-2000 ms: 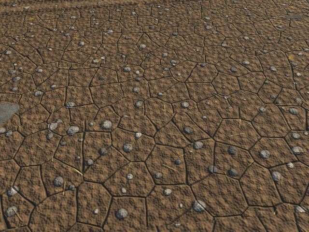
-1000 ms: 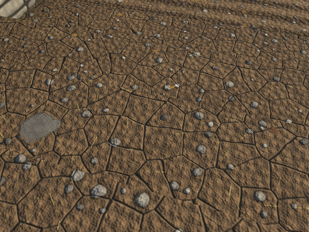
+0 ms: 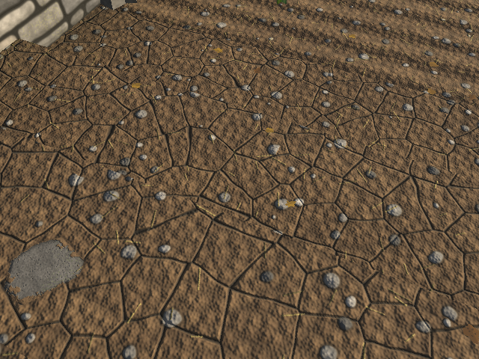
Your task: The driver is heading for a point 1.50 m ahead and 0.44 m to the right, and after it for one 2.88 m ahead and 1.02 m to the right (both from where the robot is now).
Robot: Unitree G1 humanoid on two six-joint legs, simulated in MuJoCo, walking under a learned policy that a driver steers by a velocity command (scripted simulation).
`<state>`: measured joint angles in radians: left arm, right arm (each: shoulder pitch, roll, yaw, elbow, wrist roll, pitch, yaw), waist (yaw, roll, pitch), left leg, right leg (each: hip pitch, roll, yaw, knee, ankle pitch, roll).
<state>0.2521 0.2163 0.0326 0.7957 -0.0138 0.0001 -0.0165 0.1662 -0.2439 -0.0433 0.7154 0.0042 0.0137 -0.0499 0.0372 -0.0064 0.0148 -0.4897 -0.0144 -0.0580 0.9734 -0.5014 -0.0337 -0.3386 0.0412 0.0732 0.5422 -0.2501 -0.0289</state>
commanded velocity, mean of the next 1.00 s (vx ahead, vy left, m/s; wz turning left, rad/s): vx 0.03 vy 0.00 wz -0.42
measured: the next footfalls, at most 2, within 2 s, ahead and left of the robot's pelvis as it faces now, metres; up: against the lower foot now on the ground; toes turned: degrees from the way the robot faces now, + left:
left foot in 0.16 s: +0.08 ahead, +0.13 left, +0.00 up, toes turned -9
right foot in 0.62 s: -0.07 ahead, -0.11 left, +0.00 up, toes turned -23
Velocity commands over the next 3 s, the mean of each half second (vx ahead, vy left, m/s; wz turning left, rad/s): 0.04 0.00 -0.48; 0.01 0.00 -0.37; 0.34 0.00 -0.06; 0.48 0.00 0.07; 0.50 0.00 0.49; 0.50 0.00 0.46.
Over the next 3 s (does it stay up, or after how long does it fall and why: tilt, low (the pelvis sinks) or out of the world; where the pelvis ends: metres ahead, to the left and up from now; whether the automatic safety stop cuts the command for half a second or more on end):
stays up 0.85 -0.55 -0.32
